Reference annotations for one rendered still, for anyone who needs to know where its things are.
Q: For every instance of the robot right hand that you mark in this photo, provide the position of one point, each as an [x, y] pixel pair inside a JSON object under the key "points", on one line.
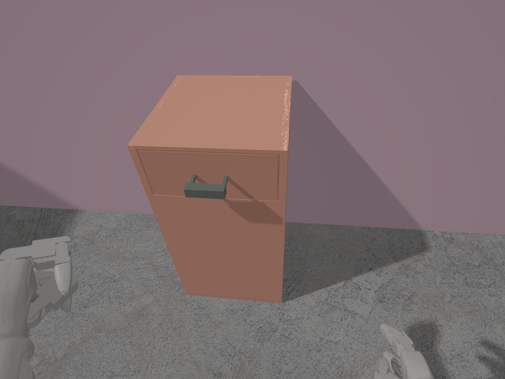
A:
{"points": [[412, 363]]}

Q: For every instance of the cabinet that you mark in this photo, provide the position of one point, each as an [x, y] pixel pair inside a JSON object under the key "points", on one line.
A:
{"points": [[232, 247]]}

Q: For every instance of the robot left forearm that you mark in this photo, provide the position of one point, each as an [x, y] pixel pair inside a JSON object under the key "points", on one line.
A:
{"points": [[15, 355]]}

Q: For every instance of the robot left hand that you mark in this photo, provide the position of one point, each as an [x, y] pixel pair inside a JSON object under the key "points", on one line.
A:
{"points": [[18, 284]]}

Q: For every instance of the handle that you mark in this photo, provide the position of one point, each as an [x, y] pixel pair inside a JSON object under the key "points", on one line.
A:
{"points": [[205, 190]]}

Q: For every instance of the drawer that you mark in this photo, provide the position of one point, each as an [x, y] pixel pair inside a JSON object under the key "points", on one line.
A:
{"points": [[250, 175]]}

